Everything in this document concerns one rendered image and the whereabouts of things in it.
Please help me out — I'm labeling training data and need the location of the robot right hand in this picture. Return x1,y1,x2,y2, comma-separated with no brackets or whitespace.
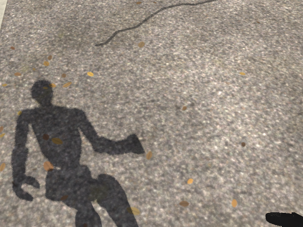
265,212,303,227

